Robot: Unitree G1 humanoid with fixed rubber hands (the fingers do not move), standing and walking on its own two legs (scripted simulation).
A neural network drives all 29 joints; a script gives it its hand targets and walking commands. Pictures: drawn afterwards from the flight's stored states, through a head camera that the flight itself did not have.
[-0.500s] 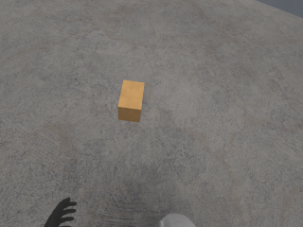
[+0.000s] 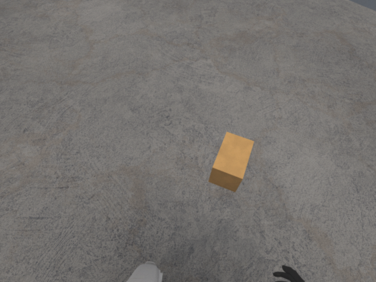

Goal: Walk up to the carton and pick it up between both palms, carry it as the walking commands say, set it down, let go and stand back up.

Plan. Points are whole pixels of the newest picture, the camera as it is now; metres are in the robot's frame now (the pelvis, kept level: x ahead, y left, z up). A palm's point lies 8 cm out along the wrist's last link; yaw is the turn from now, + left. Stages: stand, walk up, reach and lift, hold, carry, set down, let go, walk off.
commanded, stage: walk up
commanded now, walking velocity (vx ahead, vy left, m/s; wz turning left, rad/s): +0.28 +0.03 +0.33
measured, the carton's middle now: (230, 161) +0.73 -0.26 -0.65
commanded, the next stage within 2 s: none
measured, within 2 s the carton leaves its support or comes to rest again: neither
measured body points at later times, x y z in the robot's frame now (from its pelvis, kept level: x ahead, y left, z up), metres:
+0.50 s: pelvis +0.15 +0.02 +0.02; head +0.20 +0.00 +0.47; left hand +0.19 +0.30 -0.09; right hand +0.24 -0.22 -0.13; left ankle +0.08 +0.16 -0.68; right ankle +0.06 -0.13 -0.70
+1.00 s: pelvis +0.25 +0.04 +0.03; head +0.29 +0.03 +0.48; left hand +0.29 +0.32 -0.09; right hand +0.36 -0.20 -0.12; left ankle +0.15 +0.17 -0.68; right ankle +0.19 -0.10 -0.70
